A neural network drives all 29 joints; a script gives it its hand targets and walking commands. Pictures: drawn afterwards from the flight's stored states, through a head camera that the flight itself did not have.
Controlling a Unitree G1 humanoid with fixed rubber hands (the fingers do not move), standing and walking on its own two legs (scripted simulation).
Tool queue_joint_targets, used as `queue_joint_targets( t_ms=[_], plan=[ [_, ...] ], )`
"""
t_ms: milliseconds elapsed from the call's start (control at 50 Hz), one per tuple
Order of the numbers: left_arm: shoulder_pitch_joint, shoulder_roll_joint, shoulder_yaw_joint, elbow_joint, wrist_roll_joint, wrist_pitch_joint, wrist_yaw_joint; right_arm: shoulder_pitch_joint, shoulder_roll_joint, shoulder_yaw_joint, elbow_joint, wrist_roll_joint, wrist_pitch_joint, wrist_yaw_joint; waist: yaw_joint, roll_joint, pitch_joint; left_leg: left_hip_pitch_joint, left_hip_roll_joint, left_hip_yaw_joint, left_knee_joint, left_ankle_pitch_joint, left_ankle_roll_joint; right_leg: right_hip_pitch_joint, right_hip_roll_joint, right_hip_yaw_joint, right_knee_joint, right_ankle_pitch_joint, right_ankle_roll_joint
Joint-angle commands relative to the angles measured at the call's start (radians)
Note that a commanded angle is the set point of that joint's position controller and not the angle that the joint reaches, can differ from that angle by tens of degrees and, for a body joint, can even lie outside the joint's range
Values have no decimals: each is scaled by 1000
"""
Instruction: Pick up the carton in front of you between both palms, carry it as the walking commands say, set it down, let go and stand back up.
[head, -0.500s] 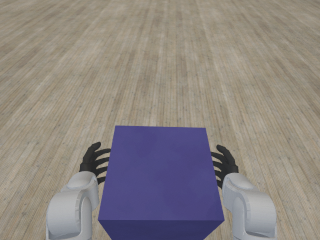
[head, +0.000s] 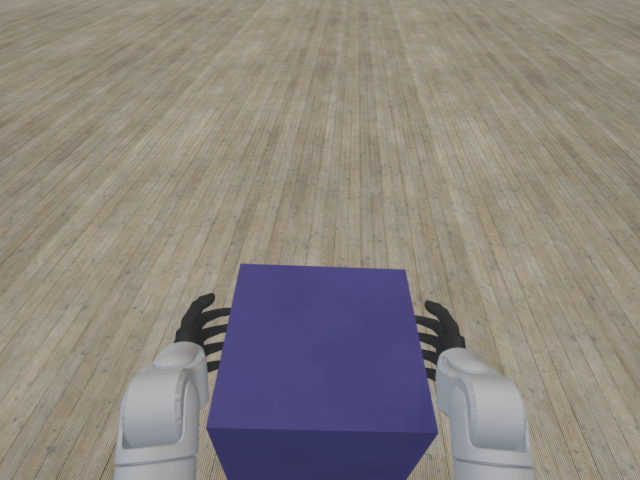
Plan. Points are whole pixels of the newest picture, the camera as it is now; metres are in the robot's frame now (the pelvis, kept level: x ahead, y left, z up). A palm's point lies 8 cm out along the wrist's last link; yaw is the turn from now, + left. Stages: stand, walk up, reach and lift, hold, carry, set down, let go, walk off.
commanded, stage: carry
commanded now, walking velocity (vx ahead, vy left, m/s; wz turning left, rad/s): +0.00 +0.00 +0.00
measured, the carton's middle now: (318, 387) +0.27 +0.00 +0.00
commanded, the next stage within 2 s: hold in 1.70 s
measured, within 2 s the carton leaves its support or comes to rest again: neither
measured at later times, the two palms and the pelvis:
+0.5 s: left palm (181, 389) +0.25 +0.16 +0.04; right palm (428, 384) +0.25 -0.14 +0.03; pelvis -0.05 +0.01 +0.00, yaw +1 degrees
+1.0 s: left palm (174, 400) +0.24 +0.16 +0.05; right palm (430, 395) +0.23 -0.14 +0.04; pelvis -0.06 +0.01 +0.00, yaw +0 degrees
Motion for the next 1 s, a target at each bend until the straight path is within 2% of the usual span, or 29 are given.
queue_joint_targets(
  t_ms=[0,40,100,160,180,200,260,320,340,360,380,400,460,560,600,640,660,680,700,720,740,780,800,840,860,880,900,940,980],
  plan=[
    [-376,-757,-559,22,-246,-55,-170,-447,754,612,-18,278,-71,177,7,-36,-199,-39,59,-39,-7,407,22,170,-146,118,-5,589,7],
    [-426,-791,-595,-15,-274,-100,-177,-484,776,601,-41,290,-121,188,5,-17,-245,1,49,-38,14,489,13,167,-122,97,20,594,8],
    [-444,-796,-545,69,-219,-161,-187,-481,790,560,51,239,-178,205,7,-85,-240,-6,55,-38,10,430,18,155,-145,100,7,611,14],
    [-452,-813,-513,142,-183,-224,-193,-531,777,499,101,216,-238,218,3,10,-218,-21,64,-47,-22,369,31,122,-132,102,-32,440,28],
    [-476,-825,-521,139,-209,-249,-199,-498,790,502,184,213,-246,224,9,-1,-181,-36,68,-60,-34,334,30,109,-137,114,-36,352,19],
    [-491,-807,-482,183,-160,-267,-202,-515,788,458,249,175,-271,230,11,-46,-170,-36,68,-78,-43,325,36,79,-119,103,-44,317,9],
    [-505,-822,-419,321,-133,-342,-225,-574,791,403,277,136,-360,243,17,-48,-163,-65,67,-70,-69,216,44,95,-137,118,-77,258,15],
    [-558,-833,-383,376,-94,-418,-236,-608,812,381,402,112,-426,264,17,14,-154,-87,67,-85,-83,135,54,85,-133,130,-108,210,18],
    [-555,-863,-392,380,-116,-441,-239,-642,836,404,380,139,-450,270,20,-65,-150,-97,65,-89,-90,141,54,97,-132,113,-108,215,24],
    [-611,-872,-410,399,-133,-465,-246,-659,837,394,404,131,-479,276,14,-52,-199,-66,70,-92,-82,209,59,122,-140,117,-84,255,16],
    [-633,-882,-430,355,-132,-485,-250,-641,877,414,411,118,-484,275,16,-93,-198,-34,67,-94,-76,242,51,94,-135,110,-73,255,16],
    [-606,-920,-446,379,-142,-483,-252,-658,879,412,393,149,-496,281,21,-4,-219,-12,56,-73,-62,261,52,89,-142,127,-81,296,16],
    [-592,-872,-440,395,-111,-472,-261,-617,886,401,428,105,-488,285,15,-43,-226,-7,57,-72,-61,291,42,57,-129,107,-53,263,29],
    [-511,-902,-459,356,-137,-433,-260,-613,904,483,320,165,-451,272,13,-61,-237,-43,57,-83,-49,306,43,95,-138,110,-43,300,23],
    [-551,-912,-474,321,-143,-427,-259,-616,902,490,318,156,-434,276,9,19,-217,-75,70,-81,-57,248,51,89,-135,128,-49,290,26],
    [-520,-878,-429,359,-115,-416,-261,-577,884,435,374,128,-429,278,18,-36,-189,-69,61,-88,-78,261,60,78,-148,124,-56,236,22],
    [-555,-905,-451,359,-148,-424,-264,-570,882,451,364,130,-435,280,18,-89,-211,-69,63,-98,-52,274,51,79,-141,119,-49,254,22],
    [-490,-912,-470,333,-134,-421,-258,-605,927,490,318,179,-440,286,15,-26,-243,-66,60,-89,-61,322,54,87,-139,125,-37,298,23],
    [-541,-930,-499,301,-149,-424,-257,-628,895,501,292,167,-441,283,18,-34,-232,-31,70,-89,-37,302,55,69,-145,136,-48,330,18],
    [-523,-886,-441,346,-125,-416,-256,-592,875,458,339,142,-428,276,15,-40,-210,-70,72,-96,-39,278,47,92,-146,123,-54,335,29],
    [-499,-898,-465,350,-147,-416,-258,-577,891,479,312,153,-434,274,12,-82,-235,-48,69,-99,-58,291,52,91,-147,118,-43,308,24],
    [-520,-885,-496,289,-156,-422,-254,-542,874,459,338,145,-431,276,17,19,-270,16,73,-83,-31,341,59,71,-153,140,-37,323,5],
    [-575,-893,-492,277,-162,-429,-257,-561,888,451,336,147,-437,277,15,-40,-256,-39,64,-90,-54,343,56,104,-141,111,-44,325,24],
    [-523,-883,-454,347,-143,-420,-258,-601,880,461,330,161,-441,279,12,20,-168,-94,66,-90,-68,351,48,76,-117,102,-43,273,43],
    [-568,-893,-466,354,-146,-422,-256,-591,880,453,376,137,-436,276,12,-29,-182,-41,65,-99,-80,328,47,17,-123,110,-30,245,25],
    [-554,-917,-487,322,-157,-430,-261,-606,883,468,323,160,-434,273,18,-2,-221,-59,73,-99,-55,358,56,83,-116,118,-37,259,33],
    [-560,-932,-509,322,-179,-423,-258,-599,901,486,301,163,-436,270,12,-67,-251,-20,72,-85,-40,388,51,79,-118,102,-25,296,30],
    [-536,-902,-477,335,-137,-413,-258,-618,867,449,296,143,-432,269,16,4,-240,-21,63,-71,-52,379,58,73,-140,117,-34,263,28],
    [-529,-909,-461,338,-143,-411,-259,-573,874,447,339,147,-418,269,16,-3,-240,-39,69,-102,-64,343,63,77,-142,111,-44,264,29]
  ],
)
